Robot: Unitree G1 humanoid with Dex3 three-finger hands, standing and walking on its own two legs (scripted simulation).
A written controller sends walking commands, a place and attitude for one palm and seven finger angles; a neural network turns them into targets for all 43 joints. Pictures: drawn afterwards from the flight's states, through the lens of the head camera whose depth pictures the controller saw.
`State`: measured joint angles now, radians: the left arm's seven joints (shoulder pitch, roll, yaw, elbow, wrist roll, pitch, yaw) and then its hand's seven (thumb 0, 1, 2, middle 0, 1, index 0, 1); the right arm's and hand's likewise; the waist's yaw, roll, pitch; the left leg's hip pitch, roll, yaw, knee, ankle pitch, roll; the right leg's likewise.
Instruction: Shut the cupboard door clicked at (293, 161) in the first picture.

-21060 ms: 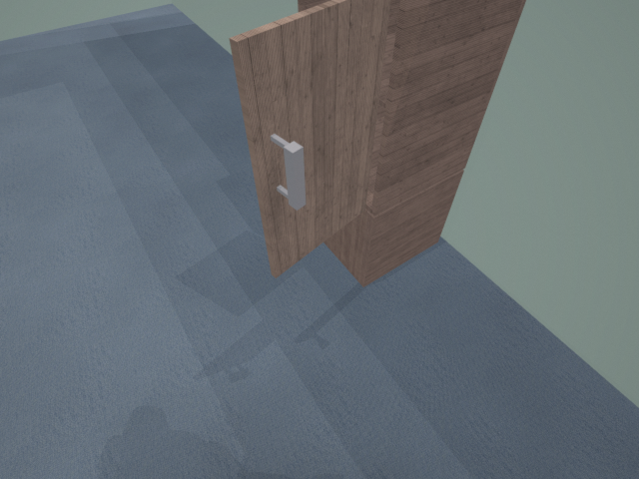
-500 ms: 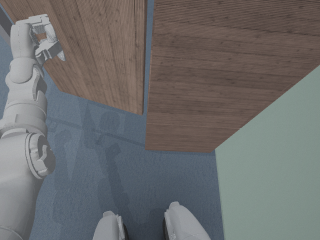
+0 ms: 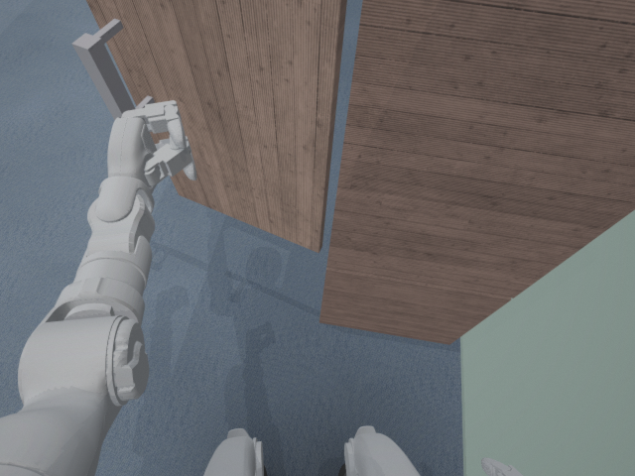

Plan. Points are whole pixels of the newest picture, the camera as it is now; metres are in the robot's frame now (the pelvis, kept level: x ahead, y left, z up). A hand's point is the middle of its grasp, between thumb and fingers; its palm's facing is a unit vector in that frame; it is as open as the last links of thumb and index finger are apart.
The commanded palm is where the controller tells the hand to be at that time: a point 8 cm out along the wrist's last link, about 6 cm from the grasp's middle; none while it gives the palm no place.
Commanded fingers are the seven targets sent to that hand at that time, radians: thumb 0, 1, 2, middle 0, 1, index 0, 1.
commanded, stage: draw the hand back to the body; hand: left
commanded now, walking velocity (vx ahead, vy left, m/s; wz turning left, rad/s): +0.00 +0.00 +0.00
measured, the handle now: (121, 78) +0.65 +0.23 +0.08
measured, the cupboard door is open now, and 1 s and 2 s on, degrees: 75 75 75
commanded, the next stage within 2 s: step back with the hand held close in 1.52 s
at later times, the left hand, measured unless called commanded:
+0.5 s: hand (88, 232) +0.35 +0.19 +0.15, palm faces -0.03 -1.00 -0.09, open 3.1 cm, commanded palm +0.32 +0.24 +0.16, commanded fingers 0.00 0.90 0.90 -1.05 -1.23 -1.05 -1.23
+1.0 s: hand out of the picture +0.24 +0.26 +0.21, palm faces +0.40 -0.86 -0.33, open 5.0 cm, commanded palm +0.19 +0.30 +0.23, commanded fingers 0.00 0.90 0.90 -0.37 -0.48 -0.37 -0.48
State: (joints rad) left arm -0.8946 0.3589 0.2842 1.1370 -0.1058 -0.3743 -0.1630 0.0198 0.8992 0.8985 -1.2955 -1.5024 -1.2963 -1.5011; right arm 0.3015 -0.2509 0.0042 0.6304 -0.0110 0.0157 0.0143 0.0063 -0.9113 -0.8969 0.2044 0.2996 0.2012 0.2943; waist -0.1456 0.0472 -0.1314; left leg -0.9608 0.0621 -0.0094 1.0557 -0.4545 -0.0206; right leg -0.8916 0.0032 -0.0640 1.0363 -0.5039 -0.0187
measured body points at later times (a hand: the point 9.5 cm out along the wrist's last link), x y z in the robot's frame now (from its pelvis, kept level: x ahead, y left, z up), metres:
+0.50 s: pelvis +0.00 +0.01 +0.05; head +0.01 +0.00 +0.50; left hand +0.35 +0.24 +0.15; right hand +0.13 -0.25 -0.05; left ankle +0.02 +0.13 -0.66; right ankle -0.01 -0.11 -0.66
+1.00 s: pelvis +0.02 +0.01 +0.08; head +0.00 -0.02 +0.53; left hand +0.22 +0.31 +0.23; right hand +0.21 -0.19 -0.01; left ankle +0.02 +0.13 -0.66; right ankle -0.01 -0.11 -0.66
